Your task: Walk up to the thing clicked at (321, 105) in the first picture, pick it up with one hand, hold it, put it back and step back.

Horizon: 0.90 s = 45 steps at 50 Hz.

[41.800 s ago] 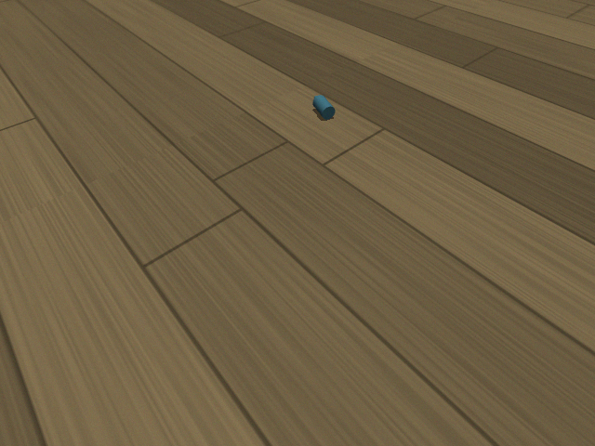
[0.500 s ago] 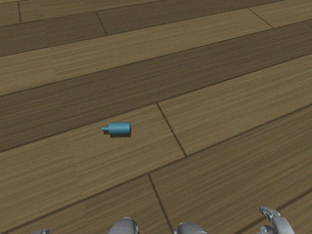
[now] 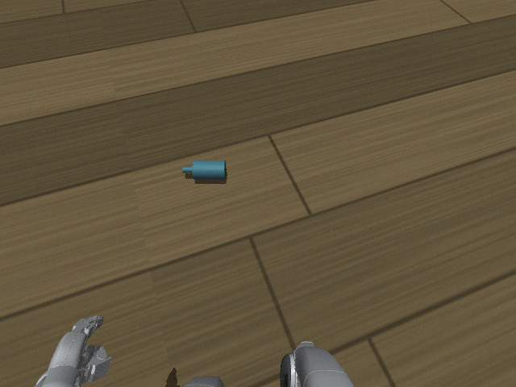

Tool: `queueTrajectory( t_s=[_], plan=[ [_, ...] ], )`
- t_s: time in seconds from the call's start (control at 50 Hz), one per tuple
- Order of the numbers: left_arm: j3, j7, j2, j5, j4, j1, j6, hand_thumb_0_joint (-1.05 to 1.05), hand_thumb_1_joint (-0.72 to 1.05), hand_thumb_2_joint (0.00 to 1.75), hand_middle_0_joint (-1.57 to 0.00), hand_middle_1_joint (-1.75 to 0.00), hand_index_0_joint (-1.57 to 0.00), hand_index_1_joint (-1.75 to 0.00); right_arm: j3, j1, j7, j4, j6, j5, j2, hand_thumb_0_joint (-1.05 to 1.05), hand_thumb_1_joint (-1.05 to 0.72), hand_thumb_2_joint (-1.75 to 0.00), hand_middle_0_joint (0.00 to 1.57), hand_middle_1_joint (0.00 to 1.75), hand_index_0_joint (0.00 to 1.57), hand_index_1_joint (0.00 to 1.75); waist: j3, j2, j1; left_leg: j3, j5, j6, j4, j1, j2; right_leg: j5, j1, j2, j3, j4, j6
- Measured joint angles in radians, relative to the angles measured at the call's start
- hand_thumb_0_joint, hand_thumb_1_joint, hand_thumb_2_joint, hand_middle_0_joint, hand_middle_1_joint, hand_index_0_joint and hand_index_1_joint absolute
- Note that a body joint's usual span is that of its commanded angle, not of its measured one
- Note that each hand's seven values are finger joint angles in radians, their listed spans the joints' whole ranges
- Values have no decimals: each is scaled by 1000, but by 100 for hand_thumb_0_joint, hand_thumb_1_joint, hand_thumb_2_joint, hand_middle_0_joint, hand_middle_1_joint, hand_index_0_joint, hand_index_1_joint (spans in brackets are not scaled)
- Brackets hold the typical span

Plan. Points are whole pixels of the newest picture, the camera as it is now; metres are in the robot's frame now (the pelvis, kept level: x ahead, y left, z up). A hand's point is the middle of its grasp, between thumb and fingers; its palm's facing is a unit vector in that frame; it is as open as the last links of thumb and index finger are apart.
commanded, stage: step back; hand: left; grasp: from above
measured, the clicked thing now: (204, 169) +0.99 +0.26 -0.71
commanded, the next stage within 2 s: stand in 1.38 s
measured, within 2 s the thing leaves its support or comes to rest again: neither
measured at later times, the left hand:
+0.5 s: hand out of the picture -0.06 +0.24 -0.13, palm faces -0.01 -0.91 -0.43, open 7.4 cm
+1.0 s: hand out of the picture -0.05 +0.24 -0.12, palm faces +0.03 -0.92 -0.39, open 7.4 cm
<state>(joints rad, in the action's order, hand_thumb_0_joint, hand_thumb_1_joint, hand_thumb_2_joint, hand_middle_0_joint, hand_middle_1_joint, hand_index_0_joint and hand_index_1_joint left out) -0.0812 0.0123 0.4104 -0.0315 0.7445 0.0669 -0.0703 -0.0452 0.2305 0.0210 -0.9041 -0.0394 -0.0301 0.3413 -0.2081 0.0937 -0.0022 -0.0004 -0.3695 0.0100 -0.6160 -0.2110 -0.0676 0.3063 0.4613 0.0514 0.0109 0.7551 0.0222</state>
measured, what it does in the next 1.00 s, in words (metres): walks backwards: right foot, then left foot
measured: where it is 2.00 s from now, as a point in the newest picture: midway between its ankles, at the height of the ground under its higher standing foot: outside the picture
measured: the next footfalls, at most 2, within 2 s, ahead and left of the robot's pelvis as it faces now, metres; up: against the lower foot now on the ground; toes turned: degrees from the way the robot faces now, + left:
right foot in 0.26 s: -0.07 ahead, -0.13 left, +0.00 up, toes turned -1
left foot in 0.54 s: -0.09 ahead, +0.10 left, +0.00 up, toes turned -3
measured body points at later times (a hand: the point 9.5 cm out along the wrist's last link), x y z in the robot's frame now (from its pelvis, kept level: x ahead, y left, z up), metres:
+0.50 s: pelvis -0.12 -0.03 +0.01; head -0.10 -0.05 +0.45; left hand -0.06 +0.29 -0.10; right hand -0.03 -0.35 -0.12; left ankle -0.13 +0.11 -0.70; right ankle -0.12 -0.16 -0.72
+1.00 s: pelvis -0.11 -0.02 +0.02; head -0.10 -0.04 +0.46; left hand -0.05 +0.29 -0.10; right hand -0.04 -0.34 -0.11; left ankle -0.09 +0.11 -0.68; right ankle -0.10 -0.14 -0.72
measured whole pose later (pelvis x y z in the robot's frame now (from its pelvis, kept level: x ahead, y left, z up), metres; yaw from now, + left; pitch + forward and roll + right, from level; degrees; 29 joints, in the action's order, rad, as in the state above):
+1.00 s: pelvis -0.11 -0.02 +0.02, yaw +1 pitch -3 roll +0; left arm -0.05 -0.01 0.35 -0.04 0.98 0.21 0.06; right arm -0.07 0.23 -0.02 -0.99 -0.02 -0.02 0.40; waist -0.07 -0.04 -0.03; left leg 0.08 -0.45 0.00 -0.87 -0.38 0.00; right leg 0.28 0.20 0.01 -0.06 0.53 0.02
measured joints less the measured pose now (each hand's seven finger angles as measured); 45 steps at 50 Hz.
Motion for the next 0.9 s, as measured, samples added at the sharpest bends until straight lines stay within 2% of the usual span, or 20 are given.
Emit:
queueTrajectory(
  t_s=[0.02,0.06,0.1,0.14,0.18,0.24,0.26,0.28,0.3,0.34,0.4,0.46,0.52,0.56,0.6,0.68,0.76,0.82,0.86,0.9],
  plan=[
    [3,1,-8,2,9,4,-7,0,90,90,-20,-30,-21,-30,5,2,-6,5,-1,-3,-1,1,-90,-90,21,30,21,30,8,-12,8,10,5,2,-12,-16,16,101,13,-33,12,72,-5],
    [12,-3,-24,5,30,13,-20,0,90,90,-20,-30,-21,-29,8,3,-4,11,2,-7,3,1,-90,-90,21,30,21,30,24,-48,27,41,26,4,-12,-36,53,202,27,-98,39,243,-10],
    [18,-10,-29,13,40,34,-20,0,90,90,-20,-30,-21,-29,12,-4,2,19,2,-9,5,1,-90,-90,21,30,21,30,49,-59,21,43,56,2,11,-52,79,212,29,-138,80,373,-10],
    [18,-14,-28,15,46,55,-14,0,90,90,-20,-30,-21,-30,11,-24,4,33,4,-6,11,1,-90,-90,21,30,21,30,66,-61,9,36,79,-8,20,-76,97,207,-1,-144,99,407,-13],
    [19,-15,-27,14,57,69,-3,0,90,90,-20,-30,-21,-30,7,-50,4,47,9,-5,21,1,-90,-90,21,30,21,30,70,-65,0,32,95,-18,15,-102,109,204,-73,-118,89,302,-19],
    [22,-13,-23,12,82,98,32,0,90,90,-20,-30,-21,-30,4,-98,-2,68,9,-2,42,1,-90,-90,21,30,21,30,75,-69,-20,7,92,-33,-41,-155,126,138,-212,-63,54,-34,-22],
    [20,-9,-28,10,101,103,47,0,90,90,-20,-30,-21,-30,2,-118,-4,69,6,1,53,1,-90,-90,21,30,21,30,70,-88,-24,8,80,-39,-81,-176,143,98,-250,-69,43,-125,-25],
    [21,-5,-46,4,128,101,56,0,90,90,-20,-30,-21,-30,-4,-137,-4,65,1,4,67,1,-90,-90,21,30,21,30,54,-136,-14,37,71,-26,-118,-189,170,83,-266,-101,22,-140,-23],
    [26,-5,-59,-2,146,109,63,0,90,90,-20,-30,-21,-30,-8,-142,-3,61,-4,6,72,1,-90,-90,21,30,21,30,53,-165,-5,74,22,-11,-146,-198,167,76,-269,-117,5,-137,-20],
    [35,-10,-62,-11,166,142,69,0,90,90,-20,-30,-21,-30,-10,-127,-1,45,-14,8,62,1,-90,-90,21,30,21,30,89,-153,-25,100,-89,-9,-215,-212,114,75,-245,-104,22,-112,-11],
    [37,-9,-61,-12,194,173,71,0,90,90,-20,-30,-21,-30,-8,-100,-15,17,-14,17,59,1,-91,-90,21,30,21,30,129,-135,-35,101,-95,-9,-296,-198,64,58,-231,-75,39,-118,-9],
    [32,-9,-56,-15,202,173,84,0,90,90,-20,-30,-21,-30,-11,-67,-22,-10,-10,15,67,1,-91,-90,21,30,21,30,148,-143,-30,100,-89,-14,-272,-156,56,45,-213,-59,21,-122,-15],
    [27,-14,-42,-18,196,161,95,0,90,90,-20,-30,-21,-30,-16,-42,-30,-42,-3,5,68,1,-91,-90,21,30,21,30,150,-148,-26,80,-117,-18,-139,-84,68,41,-190,-46,-4,-112,-22],
    [23,-15,-24,-15,196,145,90,0,90,90,-20,-30,-21,-30,-20,-34,-34,-66,8,1,53,1,-91,-90,20,30,21,30,134,-119,-25,54,-15,-15,-15,-32,51,48,-180,-16,-5,-89,-33],
    [21,-12,-6,-6,202,147,81,0,90,90,-20,-30,-21,-30,-20,-31,-38,-81,21,-6,25,1,-91,-90,20,30,21,30,122,-70,-36,21,46,-11,38,0,23,58,-167,6,33,-53,-24],
    [26,-16,4,4,235,153,74,0,90,90,-20,-30,-21,-30,-14,2,-50,-81,37,-8,5,1,-90,-90,21,30,21,30,146,-87,-6,40,55,7,66,9,53,198,-133,-38,-6,42,-3],
    [21,-25,14,9,238,154,94,0,90,90,-20,-30,-21,-30,-10,11,-51,-83,39,-6,4,1,-90,-90,21,30,21,30,146,-85,3,39,55,-14,68,16,71,119,-165,-42,-37,-82,1],
    [17,-16,-5,2,247,139,111,0,90,90,-20,-30,-21,-30,-12,8,-46,-84,21,7,26,1,-90,-90,21,30,21,30,134,-124,6,58,4,-23,-17,-4,100,-47,-217,-73,-64,-192,5],
    [20,-13,-25,-8,244,139,121,0,90,90,-20,-30,-21,-30,-14,10,-35,-90,8,9,33,1,-90,-90,21,30,21,30,145,-142,2,99,-83,-8,-133,-50,80,-31,-221,-80,-79,-181,9],
    [22,-17,-38,-10,240,144,122,0,90,90,-20,-30,-21,-30,-16,8,-31,-93,5,6,35,1,-90,-90,21,30,21,30,153,-132,-14,87,-136,-4,-246,-99,51,-17,-226,-64,-69,-180,17]
  ],
)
